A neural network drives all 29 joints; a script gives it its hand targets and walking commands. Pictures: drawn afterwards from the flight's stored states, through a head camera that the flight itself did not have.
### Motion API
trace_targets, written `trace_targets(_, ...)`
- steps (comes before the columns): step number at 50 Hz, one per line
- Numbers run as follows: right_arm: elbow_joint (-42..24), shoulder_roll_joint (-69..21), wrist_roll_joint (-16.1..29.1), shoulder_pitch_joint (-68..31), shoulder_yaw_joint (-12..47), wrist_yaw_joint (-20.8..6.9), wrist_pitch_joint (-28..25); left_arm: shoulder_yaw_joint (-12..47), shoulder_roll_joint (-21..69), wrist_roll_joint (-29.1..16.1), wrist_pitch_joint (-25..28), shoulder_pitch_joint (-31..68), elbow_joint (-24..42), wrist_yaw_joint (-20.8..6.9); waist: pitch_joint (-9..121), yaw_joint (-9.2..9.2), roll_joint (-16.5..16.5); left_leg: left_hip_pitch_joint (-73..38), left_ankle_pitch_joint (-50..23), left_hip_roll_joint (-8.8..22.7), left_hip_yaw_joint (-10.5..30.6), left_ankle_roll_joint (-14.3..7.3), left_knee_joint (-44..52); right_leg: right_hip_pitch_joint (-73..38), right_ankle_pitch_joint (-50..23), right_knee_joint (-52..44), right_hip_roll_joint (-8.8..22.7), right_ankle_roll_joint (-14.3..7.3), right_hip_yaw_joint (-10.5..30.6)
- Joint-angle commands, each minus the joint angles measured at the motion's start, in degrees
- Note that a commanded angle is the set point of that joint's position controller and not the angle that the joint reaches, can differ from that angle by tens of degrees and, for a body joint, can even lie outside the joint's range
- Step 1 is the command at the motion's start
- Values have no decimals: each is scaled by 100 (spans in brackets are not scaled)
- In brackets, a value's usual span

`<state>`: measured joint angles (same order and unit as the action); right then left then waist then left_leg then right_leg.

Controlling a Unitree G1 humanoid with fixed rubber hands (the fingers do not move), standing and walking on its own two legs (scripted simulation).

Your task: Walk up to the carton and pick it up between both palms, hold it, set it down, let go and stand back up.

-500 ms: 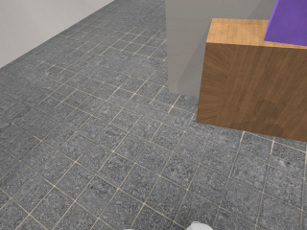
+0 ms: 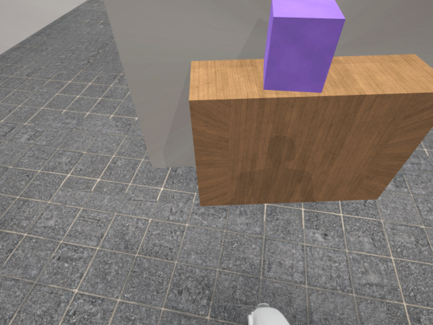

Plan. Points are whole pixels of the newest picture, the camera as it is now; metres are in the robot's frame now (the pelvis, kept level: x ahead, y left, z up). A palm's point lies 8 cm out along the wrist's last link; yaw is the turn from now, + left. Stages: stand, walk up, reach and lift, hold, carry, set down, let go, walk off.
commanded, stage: walk up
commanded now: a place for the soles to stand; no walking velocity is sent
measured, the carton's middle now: (297, 45) +0.99 -0.34 +0.06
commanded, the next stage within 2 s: none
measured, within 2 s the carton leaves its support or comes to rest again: neither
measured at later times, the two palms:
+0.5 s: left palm (116, 303) +0.23 +0.22 -0.13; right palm (355, 262) +0.26 -0.30 -0.10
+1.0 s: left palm (175, 186) +0.50 +0.10 -0.09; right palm (383, 265) +0.27 -0.39 -0.15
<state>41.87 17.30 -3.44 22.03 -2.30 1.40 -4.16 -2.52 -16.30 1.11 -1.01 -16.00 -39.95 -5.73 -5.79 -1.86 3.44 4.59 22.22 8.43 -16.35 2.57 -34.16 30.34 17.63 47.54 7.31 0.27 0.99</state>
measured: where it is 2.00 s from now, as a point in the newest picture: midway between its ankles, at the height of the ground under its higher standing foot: (242, 289)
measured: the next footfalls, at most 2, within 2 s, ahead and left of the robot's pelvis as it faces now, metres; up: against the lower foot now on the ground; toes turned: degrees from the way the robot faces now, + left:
right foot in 0.04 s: +0.19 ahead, -0.15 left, +0.00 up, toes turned -5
left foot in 0.48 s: +0.34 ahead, +0.08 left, +0.00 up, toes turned +0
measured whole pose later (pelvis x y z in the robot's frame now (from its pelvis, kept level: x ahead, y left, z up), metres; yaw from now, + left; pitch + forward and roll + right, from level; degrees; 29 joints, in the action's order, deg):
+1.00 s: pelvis +0.33 -0.12 -0.02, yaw -15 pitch -4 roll +0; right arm 41.6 18.7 -2.2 23.9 -1.4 -0.2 1.8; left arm -1.8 -13.8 1.4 1.4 -16.3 -37.7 -0.7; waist -6.4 -1.5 -4.2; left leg 18.4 31.7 7.4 -2.3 -0.3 -65.1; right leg 25.1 18.4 47.7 1.6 -0.9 -1.8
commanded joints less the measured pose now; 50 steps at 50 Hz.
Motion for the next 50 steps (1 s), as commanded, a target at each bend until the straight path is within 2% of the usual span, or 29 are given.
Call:
trace_targets(1,-554,779,20,-244,-207,5,36,-444,-730,9,309,-1170,90,122,465,688,-182,2005,11,792,131,-1126,-367,-2696,-311,-740,-829,-298,-818)
trace_targets(2,-573,499,46,80,-101,-66,96,-549,-1054,37,344,-1583,-11,237,792,870,667,2307,-387,375,-79,-910,-1971,-3276,325,-958,-815,-517,-291)
trace_targets(3,-856,182,136,141,29,-180,140,-644,-1541,67,347,-1730,124,356,808,947,1898,3286,1078,-224,182,-556,-3705,-3379,1800,-2103,519,-1089,2484)
trace_targets(4,-1163,665,195,-119,-126,-228,235,-598,-1726,-41,296,-1552,247,426,736,993,1182,3493,1454,-445,1099,-460,-3921,-2736,3160,-3345,1069,-1656,4477)
trace_targets(5,-1255,952,175,-486,-211,-252,328,-590,-1779,-143,259,-1257,291,503,418,932,659,3617,1237,-279,1512,-457,-4260,-2406,3820,-3875,1270,-1703,4870)
trace_targets(6,-1249,960,166,-523,-198,-248,322,-522,-1736,-140,262,-1083,354,555,160,828,548,3781,761,-132,1671,-453,-4434,-2304,3325,-3791,1291,-1551,4510)
trace_targets(7,-1125,813,182,-321,-144,-249,280,-525,-1718,-28,267,-908,437,627,79,703,693,3812,438,18,1644,-451,-4491,-2231,2584,-3478,1271,-1489,3930)
trace_targets(9,-884,795,131,192,-156,-244,227,-413,-1382,93,303,-509,532,657,185,424,946,3247,385,134,1721,-409,-4245,-1619,1771,-3083,1101,-1578,3112)
trace_targets(15,-1016,643,174,-128,-131,-282,290,-255,-1000,136,450,-526,381,605,-60,412,530,3191,47,151,1876,-256,-2785,-1187,1121,-3056,938,-1701,2607)
trace_targets(19,-1099,471,202,-220,-100,-319,170,-251,-1040,178,451,-597,340,577,62,443,415,2598,-412,-37,1603,-348,-1551,-1115,149,-2659,659,-1485,1979)
trace_targets(21,-1078,400,189,7,-134,-308,102,-250,-1074,139,406,-468,340,522,199,269,278,1632,-683,-274,1333,-468,-905,-616,169,-2264,419,-1304,1580)
trace_targets(23,-900,549,133,845,-240,-241,21,-155,-839,64,336,-381,342,446,466,-160,-259,-37,-1018,-637,1035,-562,-351,282,712,-1295,-18,-971,1086)
trace_targets(24,-824,749,87,1265,-322,-169,-3,-54,-551,52,328,-547,364,415,680,-362,-798,-668,-482,-500,1437,-676,-170,672,588,-314,-372,-705,723)
trace_targets(25,-845,1162,-33,1498,-370,-85,-33,107,-117,43,355,-743,472,370,850,-453,-1901,-886,1349,919,3594,-1138,923,1212,638,1660,-1050,-247,17)
trace_targets(26,-893,1568,27,1234,-529,-19,85,-38,-498,58,252,-866,594,387,518,-313,-2232,-594,2723,2111,5927,-1921,2256,1811,1860,2489,-1264,-13,-101)
trace_targets(27,-860,1449,109,914,-486,27,141,-134,-830,195,130,-640,615,405,107,-185,-1732,-122,3390,2357,6402,-2237,2480,1915,1855,2797,-747,16,180)
trace_targets(28,-882,1203,180,801,-363,28,114,-197,-952,254,93,-331,655,401,-241,-192,-1422,119,2995,2236,5949,-2216,2492,2034,1521,2968,-602,61,295)
trace_targets(29,-876,1091,139,793,-304,48,80,-196,-898,221,86,-167,619,404,-423,-270,-1229,217,2281,2088,5148,-2138,2309,2068,1281,2984,-477,90,370)
trace_targets(31,-822,1009,38,442,-253,80,6,-177,-699,141,101,-337,531,350,-427,-132,-1231,633,1366,1834,3987,-1958,2089,1588,989,2533,-302,121,507)
trace_targets(33,-748,981,38,10,-225,68,-41,-178,-556,77,87,-458,523,263,-367,64,-1293,1130,1141,1582,3211,-1787,2185,951,657,1954,-182,137,517)
trace_targets(36,-657,1051,42,-232,-239,66,-100,-172,-353,6,87,-361,571,130,-359,169,-1586,1427,747,1362,2286,-1667,2194,344,182,852,-34,81,296)
trace_targets(39,-600,1083,68,-202,-265,6,-90,-210,-266,23,188,-318,550,87,-90,163,-1547,1680,744,1032,1585,-1463,1824,-631,-188,-169,-151,-60,-36)
trace_targets(41,-568,1086,117,-192,-255,-37,4,-282,-326,46,272,-456,507,154,56,232,-1287,1953,922,944,1346,-1397,1350,-1479,-632,-672,-357,-127,-393)
trace_targets(43,-577,805,112,29,-139,-93,138,-390,-572,72,351,-1030,342,305,335,477,-512,2260,564,645,940,-1111,102,-2480,-617,-980,-727,-151,-577)
trace_targets(44,-558,498,108,358,-8,-139,204,-470,-785,67,388,-1380,265,398,596,624,290,2356,160,305,633,-875,-1129,-2895,-380,-1184,-765,-189,-338)
trace_targets(45,-703,80,108,595,168,-196,225,-540,-1227,163,414,-1535,373,510,764,708,1552,2843,690,-138,446,-508,-2834,-2938,727,-1881,393,-569,1613)
trace_targets(46,-900,522,225,606,-12,-174,338,-615,-1707,91,335,-1491,562,598,705,750,1538,3329,1425,-679,1028,-294,-3494,-2634,1651,-3179,1480,-1328,4004)
trace_targets(47,-855,870,122,271,-123,-138,487,-607,-1682,-8,287,-1289,536,666,478,740,906,3358,1363,-349,1478,-301,-3970,-2318,2346,-3491,1683,-1618,4350)
trace_targets(50,-754,752,125,228,-100,-102,510,-420,-1353,78,300,-825,719,750,144,521,778,3396,635,-134,1798,-224,-4255,-1973,130,-2987,1518,-1602,2979)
